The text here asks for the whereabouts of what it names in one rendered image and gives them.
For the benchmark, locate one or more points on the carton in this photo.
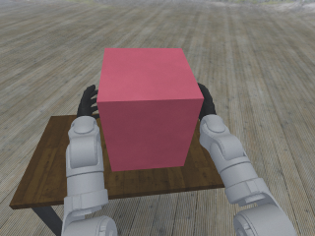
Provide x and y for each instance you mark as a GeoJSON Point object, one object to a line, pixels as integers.
{"type": "Point", "coordinates": [148, 102]}

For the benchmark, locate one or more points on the robot right upper arm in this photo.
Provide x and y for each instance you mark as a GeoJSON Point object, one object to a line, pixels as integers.
{"type": "Point", "coordinates": [262, 220]}

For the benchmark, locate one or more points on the table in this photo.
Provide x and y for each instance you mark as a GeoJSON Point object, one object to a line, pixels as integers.
{"type": "Point", "coordinates": [44, 183]}

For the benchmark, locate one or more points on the robot left upper arm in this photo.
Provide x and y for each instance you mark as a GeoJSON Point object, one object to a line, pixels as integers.
{"type": "Point", "coordinates": [94, 226]}

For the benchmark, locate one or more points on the robot left forearm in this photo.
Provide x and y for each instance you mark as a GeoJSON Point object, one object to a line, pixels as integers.
{"type": "Point", "coordinates": [84, 171]}

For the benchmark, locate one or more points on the robot right hand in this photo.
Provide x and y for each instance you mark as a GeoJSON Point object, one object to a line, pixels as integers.
{"type": "Point", "coordinates": [208, 107]}

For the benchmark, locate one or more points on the robot left hand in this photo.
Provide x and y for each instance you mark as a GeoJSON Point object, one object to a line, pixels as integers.
{"type": "Point", "coordinates": [85, 107]}

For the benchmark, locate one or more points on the robot right forearm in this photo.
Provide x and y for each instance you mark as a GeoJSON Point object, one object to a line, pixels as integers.
{"type": "Point", "coordinates": [242, 184]}

